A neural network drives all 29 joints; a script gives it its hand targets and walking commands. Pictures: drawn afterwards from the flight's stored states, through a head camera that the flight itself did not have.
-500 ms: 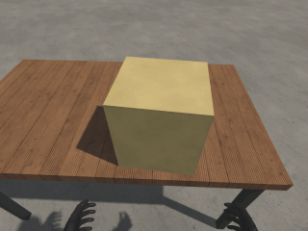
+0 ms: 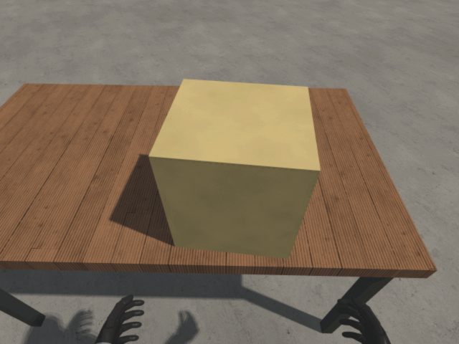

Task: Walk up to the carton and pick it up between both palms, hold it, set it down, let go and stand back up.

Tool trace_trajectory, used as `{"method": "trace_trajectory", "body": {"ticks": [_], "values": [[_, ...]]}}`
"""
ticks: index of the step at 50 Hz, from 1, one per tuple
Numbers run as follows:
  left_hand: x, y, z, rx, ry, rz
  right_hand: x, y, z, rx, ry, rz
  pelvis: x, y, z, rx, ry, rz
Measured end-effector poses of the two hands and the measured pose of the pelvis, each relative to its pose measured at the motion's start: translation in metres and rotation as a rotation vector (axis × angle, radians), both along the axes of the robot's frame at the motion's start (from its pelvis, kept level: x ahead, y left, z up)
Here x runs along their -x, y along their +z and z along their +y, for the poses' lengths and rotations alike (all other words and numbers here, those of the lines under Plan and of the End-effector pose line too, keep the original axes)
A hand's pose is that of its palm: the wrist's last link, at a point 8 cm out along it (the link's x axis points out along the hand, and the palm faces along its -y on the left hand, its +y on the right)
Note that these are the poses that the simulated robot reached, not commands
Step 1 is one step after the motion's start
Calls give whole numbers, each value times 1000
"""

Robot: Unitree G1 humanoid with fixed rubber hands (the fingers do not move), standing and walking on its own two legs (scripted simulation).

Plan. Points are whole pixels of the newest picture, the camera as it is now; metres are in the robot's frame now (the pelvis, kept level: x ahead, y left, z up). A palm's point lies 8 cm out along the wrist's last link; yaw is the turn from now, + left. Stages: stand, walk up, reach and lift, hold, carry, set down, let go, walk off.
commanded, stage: let go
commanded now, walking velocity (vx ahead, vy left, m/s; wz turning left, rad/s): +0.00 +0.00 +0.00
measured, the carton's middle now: (237, 171) +0.46 +0.02 +0.04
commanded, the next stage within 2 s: stand in 0.18 s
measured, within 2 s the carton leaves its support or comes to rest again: neither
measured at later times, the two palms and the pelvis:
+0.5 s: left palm out of the picture +0.11 +0.25 -0.11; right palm out of the picture +0.04 -0.26 -0.13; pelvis -0.01 +0.01 -0.01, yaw -5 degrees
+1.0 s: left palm out of the picture +0.09 +0.26 -0.12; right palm out of the picture -0.03 -0.24 -0.14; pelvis -0.02 +0.02 -0.01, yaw -8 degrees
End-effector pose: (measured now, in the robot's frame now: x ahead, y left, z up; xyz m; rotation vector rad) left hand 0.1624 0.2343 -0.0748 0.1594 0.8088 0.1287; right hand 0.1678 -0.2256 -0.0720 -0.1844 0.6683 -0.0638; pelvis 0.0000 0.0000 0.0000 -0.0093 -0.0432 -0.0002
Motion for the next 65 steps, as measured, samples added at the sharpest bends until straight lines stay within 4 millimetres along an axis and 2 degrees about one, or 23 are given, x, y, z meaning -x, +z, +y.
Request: {"method": "trace_trajectory", "body": {"ticks": [10,12,15,20,26,35,42,46,51,59,62,65], "values": [[7,-1,0,7,-8,-3,11,-1,2,2,-13,3,5,0,3,0,-8,-3],[11,-3,3,-28,-41,-7,16,-8,0,22,-18,60,7,-2,5,-1,-22,17],[23,-8,10,-56,-65,5,36,-25,-10,35,-55,185,9,-5,7,-4,-38,37],[48,-22,17,-73,-67,79,86,-46,-29,50,-131,352,12,-9,9,-12,-68,63],[51,-32,11,-62,-99,111,130,-56,-33,52,-206,437,15,-12,12,-17,-95,75],[41,-32,2,-57,-131,88,163,-67,-21,9,-269,481,19,-15,16,-24,-124,74],[53,-40,6,-54,-138,133,188,-67,-16,10,-296,532,23,-15,20,-25,-140,76],[60,-43,13,-56,-126,161,195,-66,-16,23,-305,541,24,-15,22,-29,-140,70],[74,-46,23,-76,-101,199,193,-68,-12,25,-308,541,24,-15,24,-29,-145,66],[96,-52,26,-88,-82,284,193,-72,-12,15,-312,560,23,-15,24,-26,-150,65],[95,-52,26,-94,-87,297,196,-72,-13,14,-320,574,23,-14,23,-27,-153,64],[85,-49,24,-90,-90,272,196,-72,-16,19,-325,581,21,-13,23,-26,-153,62]]}}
